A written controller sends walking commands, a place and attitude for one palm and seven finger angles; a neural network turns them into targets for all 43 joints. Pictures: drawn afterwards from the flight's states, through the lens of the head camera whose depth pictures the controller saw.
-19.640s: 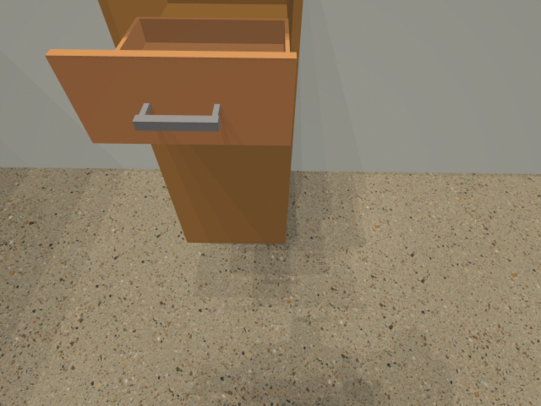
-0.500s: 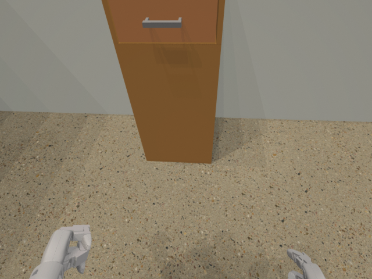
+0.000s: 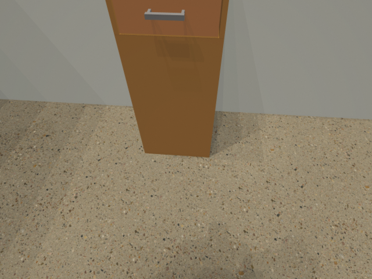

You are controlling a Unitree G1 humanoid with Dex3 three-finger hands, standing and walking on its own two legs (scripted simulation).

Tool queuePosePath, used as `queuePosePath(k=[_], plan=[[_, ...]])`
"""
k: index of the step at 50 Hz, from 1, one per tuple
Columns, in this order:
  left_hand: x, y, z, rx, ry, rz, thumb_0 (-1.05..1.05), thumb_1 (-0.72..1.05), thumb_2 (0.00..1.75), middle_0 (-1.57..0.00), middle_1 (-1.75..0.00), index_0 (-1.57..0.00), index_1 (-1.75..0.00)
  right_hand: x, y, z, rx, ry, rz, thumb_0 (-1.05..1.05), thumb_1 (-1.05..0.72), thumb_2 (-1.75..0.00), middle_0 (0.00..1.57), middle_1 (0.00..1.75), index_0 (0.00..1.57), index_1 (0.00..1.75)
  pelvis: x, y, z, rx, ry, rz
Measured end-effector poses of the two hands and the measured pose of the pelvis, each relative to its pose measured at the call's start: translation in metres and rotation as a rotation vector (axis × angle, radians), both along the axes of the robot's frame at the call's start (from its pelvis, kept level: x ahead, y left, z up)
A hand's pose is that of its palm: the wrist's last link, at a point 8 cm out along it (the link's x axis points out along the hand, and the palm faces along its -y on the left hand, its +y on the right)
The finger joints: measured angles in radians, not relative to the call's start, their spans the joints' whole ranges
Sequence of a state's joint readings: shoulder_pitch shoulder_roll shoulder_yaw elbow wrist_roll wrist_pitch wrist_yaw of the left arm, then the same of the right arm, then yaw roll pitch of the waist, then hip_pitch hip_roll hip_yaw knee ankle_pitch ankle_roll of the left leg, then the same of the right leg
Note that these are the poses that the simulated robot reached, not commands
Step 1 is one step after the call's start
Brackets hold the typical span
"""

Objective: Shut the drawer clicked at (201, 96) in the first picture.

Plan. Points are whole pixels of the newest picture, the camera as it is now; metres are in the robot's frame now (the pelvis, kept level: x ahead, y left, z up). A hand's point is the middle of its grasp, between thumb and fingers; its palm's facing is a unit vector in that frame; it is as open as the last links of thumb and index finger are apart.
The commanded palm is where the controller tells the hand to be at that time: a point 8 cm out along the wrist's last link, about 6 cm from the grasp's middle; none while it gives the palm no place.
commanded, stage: let the arm hang, fingers relaxed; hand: left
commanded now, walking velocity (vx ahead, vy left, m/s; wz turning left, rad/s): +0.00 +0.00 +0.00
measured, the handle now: (165, 14) +0.92 +0.13 +0.14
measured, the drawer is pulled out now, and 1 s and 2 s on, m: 0.00 0.00 0.00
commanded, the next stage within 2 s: look to check the result in 0.44 s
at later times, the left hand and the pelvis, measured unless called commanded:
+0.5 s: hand out of the picture +0.07 +0.19 -0.17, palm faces +0.00 -0.97 -0.25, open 7.4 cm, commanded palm none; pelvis +0.01 -0.01 +0.00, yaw +0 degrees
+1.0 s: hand out of the picture +0.09 +0.20 -0.15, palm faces -0.01 -0.95 -0.32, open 7.4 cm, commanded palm none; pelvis +0.03 -0.03 +0.01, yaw -1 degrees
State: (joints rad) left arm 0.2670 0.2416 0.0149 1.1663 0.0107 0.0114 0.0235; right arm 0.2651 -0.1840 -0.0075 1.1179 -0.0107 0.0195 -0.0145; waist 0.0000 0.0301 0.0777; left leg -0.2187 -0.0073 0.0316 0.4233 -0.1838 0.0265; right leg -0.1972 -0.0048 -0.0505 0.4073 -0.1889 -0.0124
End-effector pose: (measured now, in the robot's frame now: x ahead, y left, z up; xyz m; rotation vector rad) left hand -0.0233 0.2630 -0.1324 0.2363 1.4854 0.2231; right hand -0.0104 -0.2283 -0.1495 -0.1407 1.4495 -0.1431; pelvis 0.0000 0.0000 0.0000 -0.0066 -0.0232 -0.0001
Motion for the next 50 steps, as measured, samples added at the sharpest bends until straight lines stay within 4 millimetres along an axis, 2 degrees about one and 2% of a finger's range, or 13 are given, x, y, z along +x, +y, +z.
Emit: queuePosePath(k=[7, 12, 17, 22, 33, 40, 50], plan=[[0.038, -0.013, -0.002, -0.022, -0.102, -0.026, 0.01, 0.91, 0.90, -0.26, -0.37, -0.25, -0.37, 0.021, 0.000, -0.001, 0.007, -0.068, -0.001, 0.01, -0.91, -0.90, 0.20, 0.30, 0.20, 0.30, 0.002, -0.001, 0.001, 0.005, -0.005, -0.005], [0.064, -0.024, -0.003, -0.045, -0.166, -0.048, 0.00, 0.90, 0.90, -0.22, -0.33, -0.22, -0.33, 0.034, -0.006, 0.002, -0.004, -0.103, 0.000, 0.01, -0.91, -0.90, 0.20, 0.30, 0.20, 0.30, 0.004, -0.004, 0.001, 0.006, -0.006, -0.006], [0.080, -0.031, -0.002, -0.059, -0.197, -0.060, 0.00, 0.90, 0.90, -0.21, -0.31, -0.20, -0.31, 0.040, -0.015, 0.005, -0.022, -0.113, -0.001, 0.01, -0.91, -0.90, 0.20, 0.30, 0.20, 0.30, 0.007, -0.007, 0.002, 0.007, -0.004, -0.007], [0.086, -0.031, -0.001, -0.052, -0.197, -0.061, 0.00, 0.90, 0.90, -0.21, -0.31, -0.20, -0.31, 0.041, -0.026, 0.007, -0.040, -0.103, -0.001, 0.01, -0.91, -0.90, 0.20, 0.30, 0.20, 0.30, 0.010, -0.011, 0.003, 0.007, -0.003, -0.007], [0.085, -0.018, 0.006, 0.002, -0.163, -0.059, 0.01, 0.90, 0.90, -0.20, -0.30, -0.20, -0.30, 0.047, -0.047, 0.009, -0.064, -0.086, 0.009, 0.01, -0.91, -0.90, 0.20, 0.30, 0.20, 0.30, 0.017, -0.019, 0.004, 0.008, -0.003, -0.007], [0.089, -0.014, 0.011, 0.026, -0.163, -0.061, 0.01, 0.90, 0.90, -0.20, -0.30, -0.20, -0.30, 0.060, -0.057, 0.009, -0.071, -0.099, 0.020, 0.01, -0.91, -0.90, 0.20, 0.30, 0.20, 0.30, 0.020, -0.024, 0.005, 0.008, -0.001, -0.007], [0.107, -0.019, 0.014, 0.029, -0.195, -0.077, 0.01, 0.90, 0.90, -0.20, -0.30, -0.20, -0.30, 0.080, -0.070, 0.013, -0.084, -0.139, 0.030, 0.01, -0.91, -0.90, 0.20, 0.30, 0.20, 0.30, 0.025, -0.030, 0.005, 0.009, -0.001, -0.010]])
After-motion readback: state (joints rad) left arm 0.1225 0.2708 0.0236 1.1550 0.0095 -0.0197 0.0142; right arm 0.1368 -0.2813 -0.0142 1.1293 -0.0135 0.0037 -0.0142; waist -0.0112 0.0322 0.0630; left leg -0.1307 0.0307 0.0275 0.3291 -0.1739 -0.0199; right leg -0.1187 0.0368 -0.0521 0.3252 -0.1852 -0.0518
